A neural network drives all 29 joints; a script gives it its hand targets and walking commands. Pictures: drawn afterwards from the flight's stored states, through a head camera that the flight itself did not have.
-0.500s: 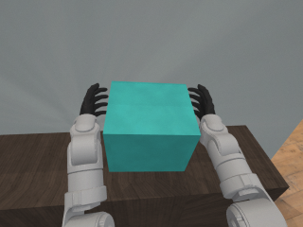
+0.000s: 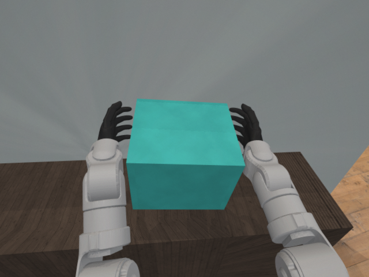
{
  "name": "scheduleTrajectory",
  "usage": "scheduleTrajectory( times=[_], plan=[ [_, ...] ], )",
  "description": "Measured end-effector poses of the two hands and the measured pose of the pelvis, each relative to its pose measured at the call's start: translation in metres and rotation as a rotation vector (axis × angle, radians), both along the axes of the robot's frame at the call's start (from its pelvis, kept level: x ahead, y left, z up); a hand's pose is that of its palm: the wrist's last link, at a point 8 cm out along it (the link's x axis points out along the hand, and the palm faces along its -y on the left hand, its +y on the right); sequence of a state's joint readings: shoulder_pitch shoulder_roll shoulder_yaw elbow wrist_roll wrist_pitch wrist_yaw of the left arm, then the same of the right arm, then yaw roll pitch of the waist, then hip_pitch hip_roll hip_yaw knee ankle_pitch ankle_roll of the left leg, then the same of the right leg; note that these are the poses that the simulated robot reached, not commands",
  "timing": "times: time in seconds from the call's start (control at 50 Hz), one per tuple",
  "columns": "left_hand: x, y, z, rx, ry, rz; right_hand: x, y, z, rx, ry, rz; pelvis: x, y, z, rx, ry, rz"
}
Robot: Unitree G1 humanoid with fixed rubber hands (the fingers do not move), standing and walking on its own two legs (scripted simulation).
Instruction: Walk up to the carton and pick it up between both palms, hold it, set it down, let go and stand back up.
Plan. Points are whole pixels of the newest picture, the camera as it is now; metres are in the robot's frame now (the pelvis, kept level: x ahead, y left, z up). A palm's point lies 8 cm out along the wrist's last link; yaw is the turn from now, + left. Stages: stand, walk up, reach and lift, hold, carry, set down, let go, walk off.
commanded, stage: hold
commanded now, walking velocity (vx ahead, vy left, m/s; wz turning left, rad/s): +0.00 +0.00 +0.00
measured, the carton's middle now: (181, 154) +0.37 +0.01 +0.12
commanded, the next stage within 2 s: none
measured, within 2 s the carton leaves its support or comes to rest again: neither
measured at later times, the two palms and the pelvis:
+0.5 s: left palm (110, 142) +0.35 +0.16 +0.18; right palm (252, 141) +0.36 -0.14 +0.17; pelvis +0.00 +0.00 +0.00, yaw +0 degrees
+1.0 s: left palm (110, 141) +0.35 +0.16 +0.18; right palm (251, 139) +0.36 -0.14 +0.17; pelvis +0.00 +0.00 +0.00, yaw +0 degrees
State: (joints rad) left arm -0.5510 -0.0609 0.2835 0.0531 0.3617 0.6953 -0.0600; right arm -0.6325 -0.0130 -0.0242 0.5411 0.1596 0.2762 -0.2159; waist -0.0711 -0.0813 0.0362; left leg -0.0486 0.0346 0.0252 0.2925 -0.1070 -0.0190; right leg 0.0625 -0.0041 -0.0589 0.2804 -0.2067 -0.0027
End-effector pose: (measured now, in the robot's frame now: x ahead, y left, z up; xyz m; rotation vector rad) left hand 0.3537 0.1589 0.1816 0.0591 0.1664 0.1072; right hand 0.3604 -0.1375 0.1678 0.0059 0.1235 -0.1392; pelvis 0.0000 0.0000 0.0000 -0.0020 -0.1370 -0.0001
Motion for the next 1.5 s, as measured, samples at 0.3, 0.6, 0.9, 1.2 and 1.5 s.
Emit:
scheduleTrajectory(
  times=[0.3, 0.6, 0.9, 1.2, 1.5],
  plan=[
    [0.0003, -0.0037, -0.0014, 0.003, -0.009, -0.007, -0.0009, -0.0038, -0.0007, 0.002, -0.012, -0.003, 0.0044, 0.0001, 0.0000, -0.002, -0.009, 0.000],
    [-0.0020, -0.0008, -0.0038, 0.001, 0.004, -0.002, -0.0020, -0.0009, -0.0023, 0.002, 0.000, -0.001, -0.0001, -0.0012, 0.0000, -0.001, 0.000, 0.004],
    [0.0010, -0.0037, -0.0025, -0.004, -0.001, -0.005, 0.0002, -0.0038, 0.0002, -0.005, -0.007, -0.002, 0.0025, -0.0009, 0.0002, -0.001, -0.008, -0.005],
    [-0.0012, -0.0007, -0.0037, 0.001, -0.005, -0.007, -0.0020, -0.0009, -0.0001, -0.003, -0.012, -0.004, 0.0018, 0.0006, -0.0001, -0.002, -0.009, 0.004],
    [-0.0021, -0.0049, 0.0011, 0.005, -0.016, -0.005, -0.0029, -0.0050, 0.0041, 0.000, -0.024, -0.004, 0.0017, -0.0005, 0.0000, -0.001, -0.011, -0.003]
  ],
)
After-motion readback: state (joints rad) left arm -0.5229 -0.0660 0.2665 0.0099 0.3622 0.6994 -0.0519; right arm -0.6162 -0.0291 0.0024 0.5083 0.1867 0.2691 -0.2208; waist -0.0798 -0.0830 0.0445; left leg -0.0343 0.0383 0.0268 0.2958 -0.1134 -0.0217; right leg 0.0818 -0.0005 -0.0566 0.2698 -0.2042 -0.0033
